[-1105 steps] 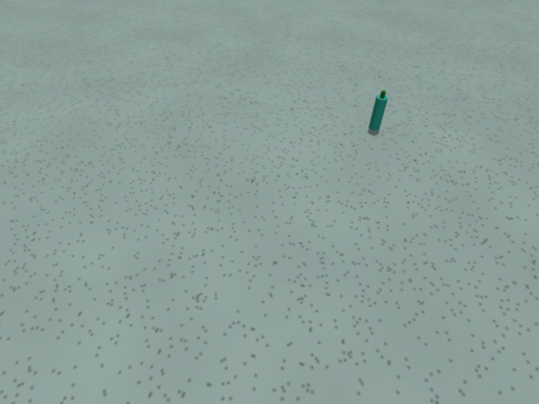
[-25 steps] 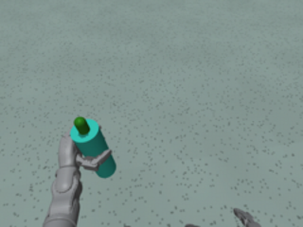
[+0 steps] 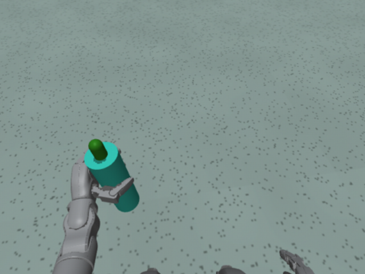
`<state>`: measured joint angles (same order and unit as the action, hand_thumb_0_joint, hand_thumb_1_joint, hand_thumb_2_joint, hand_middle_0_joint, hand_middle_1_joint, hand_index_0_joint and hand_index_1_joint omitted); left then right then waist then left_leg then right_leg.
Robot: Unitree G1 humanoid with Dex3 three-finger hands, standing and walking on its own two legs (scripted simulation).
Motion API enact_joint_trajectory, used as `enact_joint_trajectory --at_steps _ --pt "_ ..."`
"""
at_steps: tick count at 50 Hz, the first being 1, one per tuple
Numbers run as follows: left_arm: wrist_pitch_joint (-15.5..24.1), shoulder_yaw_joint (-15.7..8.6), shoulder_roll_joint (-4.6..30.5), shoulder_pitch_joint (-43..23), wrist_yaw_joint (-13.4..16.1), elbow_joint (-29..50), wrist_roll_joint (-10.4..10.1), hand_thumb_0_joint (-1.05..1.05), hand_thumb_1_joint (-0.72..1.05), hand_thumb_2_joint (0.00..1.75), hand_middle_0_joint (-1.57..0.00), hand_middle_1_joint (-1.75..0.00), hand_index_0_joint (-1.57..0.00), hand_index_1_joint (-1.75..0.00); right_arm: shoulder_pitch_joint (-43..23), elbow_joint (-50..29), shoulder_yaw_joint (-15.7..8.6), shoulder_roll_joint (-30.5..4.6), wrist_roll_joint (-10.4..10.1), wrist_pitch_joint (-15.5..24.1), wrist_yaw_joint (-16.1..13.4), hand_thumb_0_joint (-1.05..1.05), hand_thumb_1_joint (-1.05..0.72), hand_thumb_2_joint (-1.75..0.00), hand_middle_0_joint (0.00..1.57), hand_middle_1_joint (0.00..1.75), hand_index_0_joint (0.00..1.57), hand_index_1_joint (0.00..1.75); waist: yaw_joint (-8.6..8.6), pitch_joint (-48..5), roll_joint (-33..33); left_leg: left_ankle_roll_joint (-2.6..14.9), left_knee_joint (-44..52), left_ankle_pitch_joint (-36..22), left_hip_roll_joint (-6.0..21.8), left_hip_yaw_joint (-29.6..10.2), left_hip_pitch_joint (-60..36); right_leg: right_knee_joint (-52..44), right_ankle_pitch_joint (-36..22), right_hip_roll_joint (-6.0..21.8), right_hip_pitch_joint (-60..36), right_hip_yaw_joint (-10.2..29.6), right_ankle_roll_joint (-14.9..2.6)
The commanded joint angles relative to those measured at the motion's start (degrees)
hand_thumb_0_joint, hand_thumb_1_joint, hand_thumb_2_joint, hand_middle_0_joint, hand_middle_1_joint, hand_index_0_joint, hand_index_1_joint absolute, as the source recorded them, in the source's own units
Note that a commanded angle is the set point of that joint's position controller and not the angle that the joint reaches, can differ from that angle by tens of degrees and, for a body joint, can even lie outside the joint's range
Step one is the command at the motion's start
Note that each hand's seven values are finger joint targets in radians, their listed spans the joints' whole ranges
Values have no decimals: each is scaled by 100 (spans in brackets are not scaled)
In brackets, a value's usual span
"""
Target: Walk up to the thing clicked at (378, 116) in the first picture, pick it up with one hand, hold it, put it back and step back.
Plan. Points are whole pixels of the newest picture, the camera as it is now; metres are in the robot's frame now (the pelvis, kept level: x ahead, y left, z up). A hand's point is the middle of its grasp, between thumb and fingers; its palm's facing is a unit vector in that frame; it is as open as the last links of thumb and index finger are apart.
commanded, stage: crouch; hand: left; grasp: from the side
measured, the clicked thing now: (113, 176) +0.34 +0.17 +0.01
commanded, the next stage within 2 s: lower in 1.64 s
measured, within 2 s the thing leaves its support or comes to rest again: neither
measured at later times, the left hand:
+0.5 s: hand (125, 196) +0.38 +0.20 -0.22, palm faces +0.18 -0.98 -0.04, open 9.5 cm
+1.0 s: hand (132, 203) +0.43 +0.21 -0.40, palm faces +0.19 -0.98 -0.04, open 9.5 cm
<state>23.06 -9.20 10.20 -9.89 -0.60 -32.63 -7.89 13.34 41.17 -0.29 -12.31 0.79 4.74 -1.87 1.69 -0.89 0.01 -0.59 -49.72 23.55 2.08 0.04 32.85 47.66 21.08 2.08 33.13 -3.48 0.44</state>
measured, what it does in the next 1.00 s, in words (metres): lowers itself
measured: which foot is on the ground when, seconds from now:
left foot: down 0.00-1.00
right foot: down 0.00-1.00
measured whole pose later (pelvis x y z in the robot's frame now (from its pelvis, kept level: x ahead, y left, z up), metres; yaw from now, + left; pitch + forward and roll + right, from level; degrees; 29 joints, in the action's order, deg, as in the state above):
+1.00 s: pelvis -0.07 +0.00 -0.34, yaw -3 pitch +33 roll -4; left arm 42.3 -30.7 29.2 -46.4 -6.4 -71.9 -2.5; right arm 7.2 44.3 3.2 -16.1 7.2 1.4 4.0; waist 11.4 -4.5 -0.6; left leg -0.6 -127.2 40.0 1.6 -4.3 120.8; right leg 123.0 35.8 3.4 120.5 -3.2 -0.4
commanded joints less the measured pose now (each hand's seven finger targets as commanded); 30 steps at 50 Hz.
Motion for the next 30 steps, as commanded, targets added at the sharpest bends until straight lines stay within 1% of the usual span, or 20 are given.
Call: enact_joint_trajectory --at_steps 1,2,4,6,7,8,9,11,12,14,16,17,19,21,22,23,24,27,29,30 --pt "1062 -381 814 -2463 -41 1124 -111 0 26 120 -125 -136 -127 -135 -22 -495 -342 -811 60 196 54 0 -87 -90 20 30 20 30 124 -1565 37 99 340 -697 -173 -84 -97 -245 -881 -164 -114 90 -124" --pt "1185 -384 766 -2582 -74 946 -123 0 26 121 -125 -136 -127 -136 -9 -449 -364 -835 81 210 85 0 -87 -90 20 30 20 30 159 -1688 100 87 166 -646 -167 -100 48 -67 -831 -167 136 84 -143" --pt "1452 -610 917 -2620 -104 500 -123 0 21 120 -126 -136 -127 -136 -19 -450 -412 -864 97 210 136 0 -88 -90 20 30 20 30 136 -1752 18 103 -192 -325 -192 -91 577 248 -554 -156 506 134 -146" --pt "1794 -607 1003 -2993 -173 483 -130 0 22 121 -125 -136 -126 -136 65 -459 -425 -870 152 203 187 0 -87 -90 20 30 20 30 199 -2364 242 85 -685 -337 -224 -92 880 696 -552 -153 883 163 -159" --pt "1928 -789 1174 -2977 -163 281 -117 0 21 120 -125 -136 -127 -136 100 -451 -425 -900 176 196 200 0 -88 -90 20 30 20 30 170 -2619 195 99 -958 -372 -239 -104 1162 949 -579 -161 1018 170 -157" --pt "2037 -642 1010 -2948 -205 6 -127 0 20 120 -126 -137 -127 -137 124 -432 -437 -952 179 210 233 0 -89 -90 20 30 20 30 256 -2790 189 113 -1254 -466 -217 -136 1287 1234 -616 -173 1384 169 -172" --pt "2195 -754 1202 -3267 -218 143 -144 0 18 120 -125 -136 -126 -136 107 -442 -418 -971 194 215 251 0 -89 -90 20 30 20 30 232 -2957 419 95 -1481 -472 -233 -192 1493 1505 -546 -187 1736 148 -204" --pt "2422 -860 1412 -3373 -275 -29 -154 0 17 118 -124 -133 -125 -134 85 -440 -397 -1028 217 202 278 0 -89 -90 20 30 20 30 204 -3364 563 92 -1931 -559 -236 -248 1827 1977 -511 -192 2189 129 -233" --pt "2482 -728 1311 -3406 -328 -185 -136 0 14 118 -125 -133 -125 -134 139 -407 -398 -1078 227 198 293 0 -90 -90 20 30 20 30 263 -3612 575 88 -2128 -700 -216 -310 1855 2220 -547 -203 2488 101 -256" --pt "2640 -1014 1751 -3814 -356 -26 -159 0 15 116 -123 -130 -123 -131 100 -429 -391 -1126 256 162 304 0 -91 -91 20 30 20 30 216 -3915 763 100 -2503 -488 -244 -270 2409 2509 -414 -175 2626 269 -245" --pt "2657 -1077 1757 -3784 -385 -322 -178 0 13 115 -120 -128 -120 -129 143 -382 -386 -1195 266 117 323 0 -91 -91 20 30 20 30 240 -4088 807 67 -2685 -450 -218 -330 2610 2852 -287 -184 3024 212 -290" --pt "2678 -1282 1983 -3928 -365 -195 -213 0 14 115 -120 -127 -119 -129 98 -363 -402 -1231 279 87 324 0 -91 -91 20 30 20 30 146 -4224 945 63 -2830 -413 -217 -301 2748 2965 -234 -178 3135 273 -280" --pt "2691 -1257 1902 -4109 -342 -187 -246 0 15 116 -120 -128 -119 -129 120 -326 -403 -1274 290 42 340 0 -92 -91 20 30 20 30 206 -4568 1033 59 -3121 -655 -197 -364 2751 3324 -347 -203 3545 200 -302" --pt "2681 -1421 2024 -4020 -365 -369 -262 0 19 119 -121 -129 -121 -131 176 -223 -409 -1315 316 15 352 0 -93 -92 20 30 20 30 199 -4879 969 98 -3561 -903 -196 -330 3039 3621 -583 -194 3636 260 -274" --pt "2671 -1339 1931 -4056 -402 -548 -238 0 20 121 -122 -130 -122 -132 237 -183 -395 -1304 318 -1 354 0 -94 -92 20 30 20 30 331 -4924 778 122 -3742 -984 -194 -337 3295 3757 -744 -190 3618 270 -258" --pt "2688 -1356 1979 -4215 -440 -536 -237 0 19 120 -122 -130 -121 -132 206 -146 -406 -1302 326 -2 362 0 -94 -92 20 30 20 30 356 -4823 719 140 -3869 -779 -199 -326 3572 3824 -617 -191 3729 323 -241" --pt "2688 -1250 1841 -4227 -496 -770 -228 0 19 121 -122 -132 -122 -133 172 -124 -384 -1298 334 -3 382 0 -94 -92 20 30 20 30 452 -4702 679 135 -3951 -631 -195 -366 3724 3961 -465 -194 4007 281 -252" --pt "2722 -1339 1955 -4622 -528 -1175 -146 0 16 123 -123 -134 -123 -136 230 6 -386 -1325 370 -5 410 0 -94 -92 20 30 20 30 594 -4731 568 160 -4383 -197 -194 -321 4324 4264 -146 -178 4331 316 -226" --pt "2801 -1608 2417 -5006 -499 -1133 -92 0 16 123 -123 -134 -123 -136 192 23 -347 -1364 398 -28 431 0 -93 -92 20 30 20 30 511 -4884 733 136 -4607 -71 -197 -317 4504 4562 46 -183 4689 275 -251" --pt "2781 -1523 2256 -4987 -522 -1555 -72 0 16 125 -124 -136 -124 -138 172 22 -313 -1378 416 -35 447 0 -94 -92 20 30 20 30 603 -4853 769 127 -4720 -88 -193 -351 4426 4716 96 -175 4972 204 -268"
